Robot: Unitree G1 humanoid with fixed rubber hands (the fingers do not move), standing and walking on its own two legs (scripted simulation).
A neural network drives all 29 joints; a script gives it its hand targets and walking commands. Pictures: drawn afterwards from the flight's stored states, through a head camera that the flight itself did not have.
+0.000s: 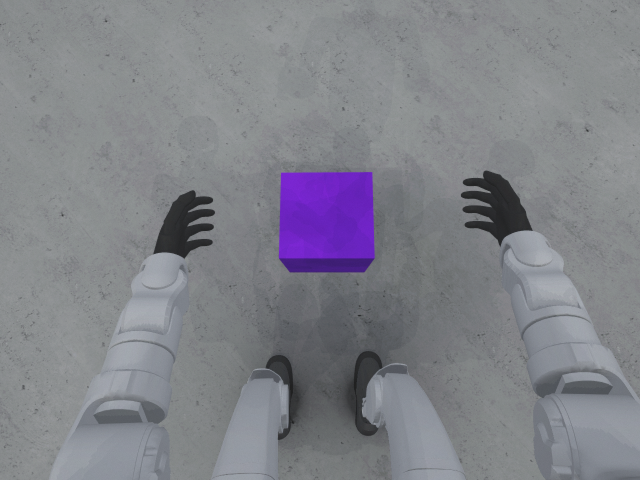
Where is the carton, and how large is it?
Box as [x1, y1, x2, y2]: [279, 172, 374, 271]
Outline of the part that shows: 281,173 279,258 288,270 364,271 374,258 371,172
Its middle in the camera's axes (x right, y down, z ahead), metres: +0.02 -0.03 +0.99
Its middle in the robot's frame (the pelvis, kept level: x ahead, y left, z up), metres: +0.52 +0.00 -0.58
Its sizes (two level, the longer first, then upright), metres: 0.210 0.200 0.250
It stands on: the floor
